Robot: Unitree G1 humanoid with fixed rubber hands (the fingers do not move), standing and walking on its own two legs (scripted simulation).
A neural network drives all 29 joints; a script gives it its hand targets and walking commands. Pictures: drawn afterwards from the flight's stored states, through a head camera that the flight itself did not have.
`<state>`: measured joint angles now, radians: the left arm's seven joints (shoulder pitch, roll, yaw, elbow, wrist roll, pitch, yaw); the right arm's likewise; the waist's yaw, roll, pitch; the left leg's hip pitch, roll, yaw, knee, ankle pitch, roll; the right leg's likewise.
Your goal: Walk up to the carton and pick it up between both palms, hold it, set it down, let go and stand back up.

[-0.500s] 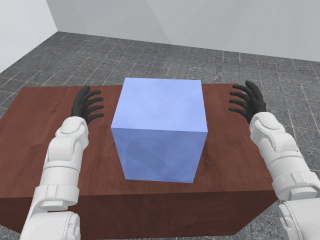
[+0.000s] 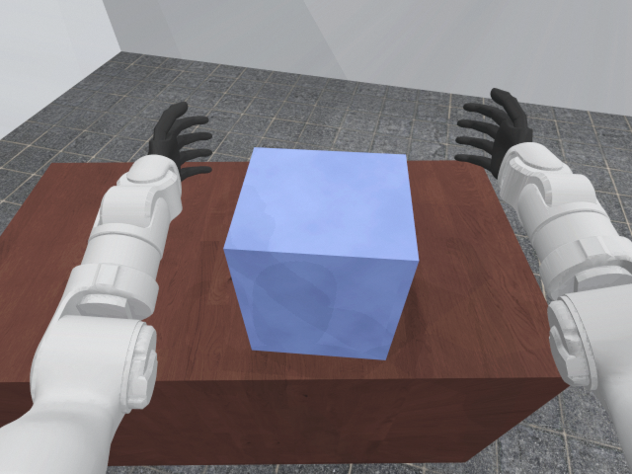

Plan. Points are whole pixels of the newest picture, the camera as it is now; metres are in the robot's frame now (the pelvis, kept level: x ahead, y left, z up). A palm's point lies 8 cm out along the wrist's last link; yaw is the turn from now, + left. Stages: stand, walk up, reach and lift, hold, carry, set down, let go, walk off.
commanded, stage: reach and lift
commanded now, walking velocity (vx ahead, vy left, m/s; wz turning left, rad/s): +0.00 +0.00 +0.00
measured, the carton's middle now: (323, 259) +0.44 +0.02 -0.01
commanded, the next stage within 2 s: none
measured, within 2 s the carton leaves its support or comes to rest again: neither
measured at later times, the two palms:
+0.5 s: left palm (187, 238) +0.41 +0.21 +0.07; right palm (462, 223) +0.44 -0.17 +0.08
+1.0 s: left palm (209, 251) +0.42 +0.19 +0.03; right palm (460, 244) +0.44 -0.18 +0.04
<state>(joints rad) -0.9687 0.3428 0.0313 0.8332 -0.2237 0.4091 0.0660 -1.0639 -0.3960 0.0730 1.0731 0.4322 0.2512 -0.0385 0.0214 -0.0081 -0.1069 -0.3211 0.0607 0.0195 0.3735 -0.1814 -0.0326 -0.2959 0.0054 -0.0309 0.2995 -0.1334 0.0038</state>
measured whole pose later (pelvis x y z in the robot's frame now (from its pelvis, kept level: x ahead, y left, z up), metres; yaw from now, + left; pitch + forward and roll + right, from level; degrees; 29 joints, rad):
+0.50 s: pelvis -0.01 +0.00 -0.01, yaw +0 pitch +17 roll -1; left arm -0.93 0.25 -0.01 1.31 -0.25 -0.18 0.07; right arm -0.97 -0.26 0.05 1.30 0.31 -0.13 -0.05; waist 0.03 0.01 -0.22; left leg -0.60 0.06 0.00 0.50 -0.20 -0.04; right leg -0.57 0.00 -0.05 0.43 -0.16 0.00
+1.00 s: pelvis -0.02 +0.00 -0.03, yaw +0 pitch +25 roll -1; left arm -1.01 0.23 -0.06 1.49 -0.31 -0.38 0.05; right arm -1.00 -0.25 0.13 1.38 0.36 -0.27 -0.04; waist 0.03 0.00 -0.29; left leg -0.83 0.06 0.01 0.62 -0.23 -0.04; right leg -0.83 0.00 -0.03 0.60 -0.21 0.00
